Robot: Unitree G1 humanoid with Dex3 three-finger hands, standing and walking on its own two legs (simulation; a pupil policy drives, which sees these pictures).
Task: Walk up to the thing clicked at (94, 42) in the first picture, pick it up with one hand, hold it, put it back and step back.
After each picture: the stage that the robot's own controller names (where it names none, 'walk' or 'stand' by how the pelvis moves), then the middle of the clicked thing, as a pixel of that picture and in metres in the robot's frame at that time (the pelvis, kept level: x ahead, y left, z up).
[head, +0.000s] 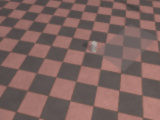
stand; (93, 46) +1.30 -0.11 -0.72
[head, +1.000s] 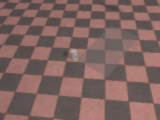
walk; (74, 55) +1.17 +0.19 -0.71
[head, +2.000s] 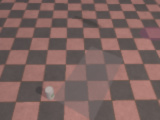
walk; (49, 93) +0.69 +0.30 -0.70
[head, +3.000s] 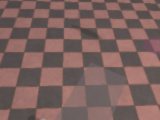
walk; out of the picture +0.40 +0.26 -0.70
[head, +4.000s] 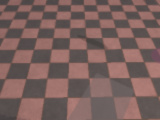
stand; out of the picture +0.35 +0.25 -0.72
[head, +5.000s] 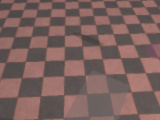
stand; out of the picture +0.35 +0.27 -0.72
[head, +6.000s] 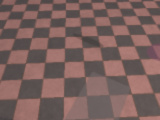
stand; out of the picture +0.34 +0.28 -0.73
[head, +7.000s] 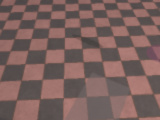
stand; out of the picture +0.33 +0.28 -0.73
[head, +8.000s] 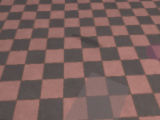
go down; out of the picture +0.33 +0.28 -0.73
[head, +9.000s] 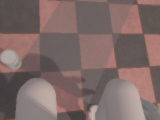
go down; (11, 60) +0.43 +0.28 -0.34
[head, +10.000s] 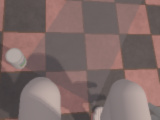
approach; (17, 59) +0.42 +0.28 -0.32
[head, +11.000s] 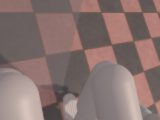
close in; out of the picture +0.40 +0.33 -0.22
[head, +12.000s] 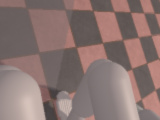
close; out of the picture +0.40 +0.31 -0.22
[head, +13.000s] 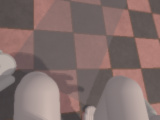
lift; out of the picture +0.32 +0.27 -0.11
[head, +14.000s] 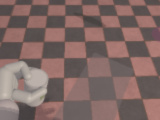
hold; (35, 88) +0.32 +0.16 +0.02
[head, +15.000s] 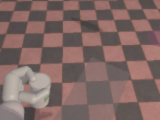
hold; (39, 91) +0.32 +0.16 -0.02
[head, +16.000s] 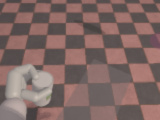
hold; (42, 89) +0.33 +0.15 -0.01
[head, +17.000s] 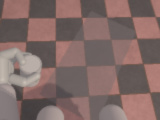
crouch; (30, 71) +0.38 +0.18 -0.08
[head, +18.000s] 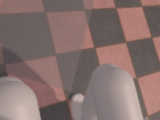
lower; out of the picture +0.42 +0.27 -0.19
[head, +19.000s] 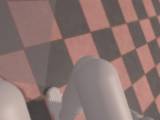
lower; out of the picture +0.41 +0.29 -0.22
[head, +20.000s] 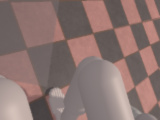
lower; out of the picture +0.40 +0.29 -0.22
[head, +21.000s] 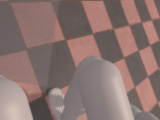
lower; out of the picture +0.40 +0.30 -0.22
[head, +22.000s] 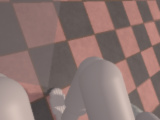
lower; out of the picture +0.40 +0.30 -0.22
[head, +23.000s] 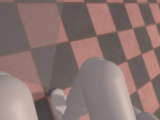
open; out of the picture +0.39 +0.29 -0.22
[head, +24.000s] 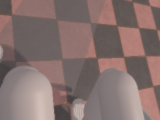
stand; out of the picture +0.39 +0.26 -0.25
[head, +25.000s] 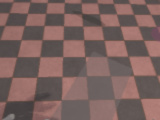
stand; out of the picture +0.34 +0.21 -0.62
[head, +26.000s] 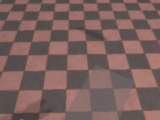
stand; out of the picture +0.35 +0.21 -0.67
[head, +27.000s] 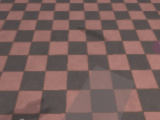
stand; out of the picture +0.34 +0.21 -0.67
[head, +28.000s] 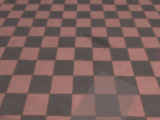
walk; out of the picture +0.36 +0.20 -0.72
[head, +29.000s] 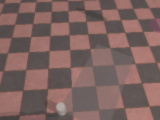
walk; (61, 109) +0.45 +0.17 -0.70
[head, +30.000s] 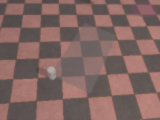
walk; (51, 73) +0.74 +0.21 -0.70
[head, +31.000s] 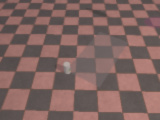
stand; (67, 68) +1.01 +0.22 -0.71
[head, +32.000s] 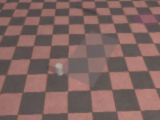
stand; (59, 69) +0.98 +0.25 -0.73
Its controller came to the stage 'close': yes
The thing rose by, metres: 0.70
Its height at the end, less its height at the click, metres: +0.00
